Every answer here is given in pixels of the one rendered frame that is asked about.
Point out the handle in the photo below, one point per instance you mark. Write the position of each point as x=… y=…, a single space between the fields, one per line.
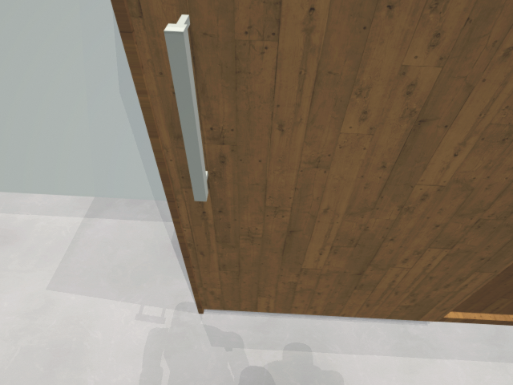
x=179 y=54

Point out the wardrobe door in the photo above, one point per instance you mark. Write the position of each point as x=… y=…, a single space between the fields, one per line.
x=359 y=152
x=496 y=297

